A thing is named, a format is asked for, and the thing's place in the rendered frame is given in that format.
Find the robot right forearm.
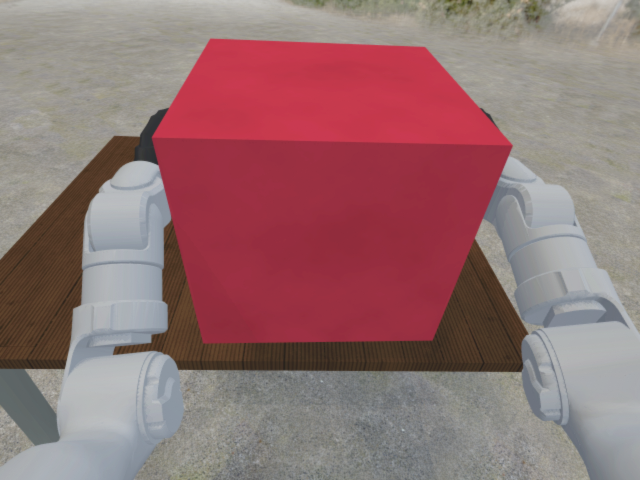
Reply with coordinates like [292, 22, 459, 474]
[483, 156, 640, 342]

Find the carton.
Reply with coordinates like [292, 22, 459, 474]
[152, 39, 513, 344]

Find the table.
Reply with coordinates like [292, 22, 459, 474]
[0, 136, 529, 446]

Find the left robot hand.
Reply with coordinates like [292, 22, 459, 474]
[134, 108, 169, 166]

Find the right robot hand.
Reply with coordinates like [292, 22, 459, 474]
[480, 108, 498, 128]

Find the robot left forearm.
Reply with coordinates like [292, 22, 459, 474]
[57, 161, 171, 436]

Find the right robot upper arm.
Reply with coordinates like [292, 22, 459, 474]
[521, 321, 640, 480]

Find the left robot upper arm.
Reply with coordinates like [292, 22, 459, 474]
[0, 351, 184, 480]

